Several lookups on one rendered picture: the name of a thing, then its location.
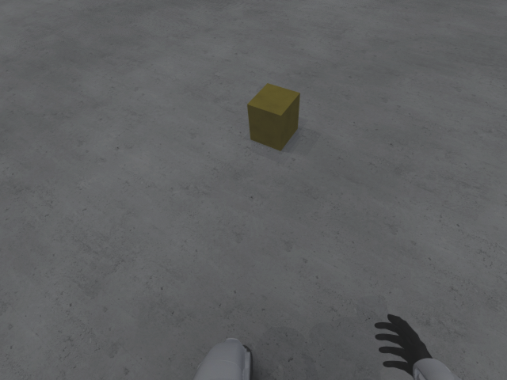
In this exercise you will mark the left robot shin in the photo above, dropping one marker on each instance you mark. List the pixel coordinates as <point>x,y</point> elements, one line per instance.
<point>233,340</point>

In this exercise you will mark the robot right hand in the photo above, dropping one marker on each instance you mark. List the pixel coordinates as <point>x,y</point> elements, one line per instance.
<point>414,349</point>

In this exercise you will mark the carton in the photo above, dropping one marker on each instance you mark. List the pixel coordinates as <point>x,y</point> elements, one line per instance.
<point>273,116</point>

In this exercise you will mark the robot left thigh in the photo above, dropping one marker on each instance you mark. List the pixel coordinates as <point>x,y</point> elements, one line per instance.
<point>225,361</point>

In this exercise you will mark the right robot forearm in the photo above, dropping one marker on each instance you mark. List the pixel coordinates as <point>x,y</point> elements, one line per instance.
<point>432,369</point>

